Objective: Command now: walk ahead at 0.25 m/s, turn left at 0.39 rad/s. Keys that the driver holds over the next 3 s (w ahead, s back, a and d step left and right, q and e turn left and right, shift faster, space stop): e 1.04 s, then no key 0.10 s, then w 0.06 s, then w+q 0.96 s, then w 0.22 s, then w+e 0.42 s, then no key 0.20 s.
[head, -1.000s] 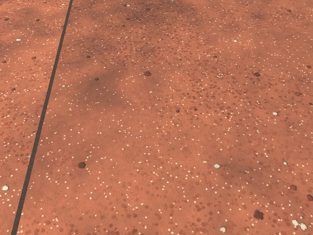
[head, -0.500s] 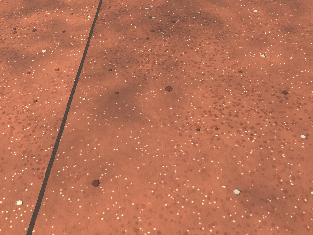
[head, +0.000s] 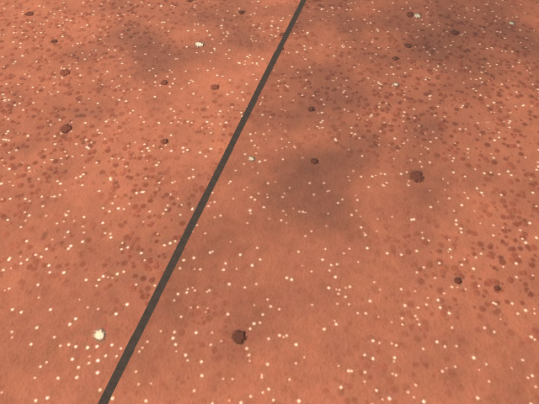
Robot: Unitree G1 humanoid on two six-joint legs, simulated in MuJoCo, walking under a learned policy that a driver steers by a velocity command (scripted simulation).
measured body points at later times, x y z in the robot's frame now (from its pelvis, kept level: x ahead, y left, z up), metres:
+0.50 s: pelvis +0.15 -0.04 +0.01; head +0.20 -0.07 +0.45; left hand +0.32 +0.22 -0.10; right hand +0.26 -0.34 -0.12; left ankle +0.08 +0.07 -0.65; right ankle +0.19 -0.14 -0.73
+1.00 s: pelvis +0.20 +0.00 +0.02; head +0.25 +0.01 +0.46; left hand +0.47 +0.20 -0.10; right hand +0.19 -0.31 -0.08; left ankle +0.26 +0.10 -0.73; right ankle +0.13 -0.12 -0.64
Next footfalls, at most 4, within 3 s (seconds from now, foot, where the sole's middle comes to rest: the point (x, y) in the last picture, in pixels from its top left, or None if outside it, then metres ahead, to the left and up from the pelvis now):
0.40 right None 0.23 -0.15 -0.76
0.84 left None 0.29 0.08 -0.76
1.28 right None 0.15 -0.14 -0.76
1.76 left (308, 352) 0.56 -0.06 -0.76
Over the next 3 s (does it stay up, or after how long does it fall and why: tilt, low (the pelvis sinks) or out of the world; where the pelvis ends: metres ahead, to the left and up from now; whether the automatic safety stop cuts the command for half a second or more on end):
stays up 1.00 -0.17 0.02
